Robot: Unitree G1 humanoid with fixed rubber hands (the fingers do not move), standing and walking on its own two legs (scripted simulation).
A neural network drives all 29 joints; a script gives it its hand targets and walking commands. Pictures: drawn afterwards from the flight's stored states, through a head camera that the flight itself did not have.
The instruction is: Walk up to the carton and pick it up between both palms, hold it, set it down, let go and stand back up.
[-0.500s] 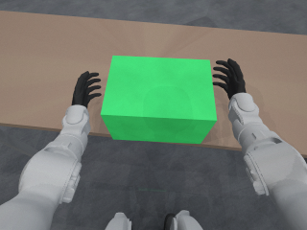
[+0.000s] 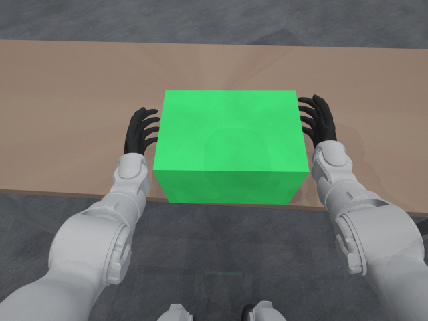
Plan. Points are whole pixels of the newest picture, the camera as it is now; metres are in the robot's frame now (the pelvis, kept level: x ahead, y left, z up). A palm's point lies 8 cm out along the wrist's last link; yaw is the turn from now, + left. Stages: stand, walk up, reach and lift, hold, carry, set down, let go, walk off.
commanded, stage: reach and lift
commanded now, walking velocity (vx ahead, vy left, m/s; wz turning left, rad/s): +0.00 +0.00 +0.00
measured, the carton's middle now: (228, 149) +0.46 -0.01 -0.01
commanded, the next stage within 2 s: none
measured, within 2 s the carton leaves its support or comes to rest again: neither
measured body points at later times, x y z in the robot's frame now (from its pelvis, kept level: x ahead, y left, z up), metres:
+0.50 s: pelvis +0.00 -0.02 +0.00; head +0.12 -0.03 +0.43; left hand +0.44 +0.17 +0.01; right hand +0.48 -0.18 +0.03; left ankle +0.00 +0.12 -0.68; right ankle +0.04 -0.11 -0.68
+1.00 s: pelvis +0.02 +0.00 +0.03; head +0.16 -0.01 +0.46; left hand +0.44 +0.17 +0.01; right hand +0.47 -0.19 +0.02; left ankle +0.00 +0.12 -0.68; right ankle +0.04 -0.11 -0.68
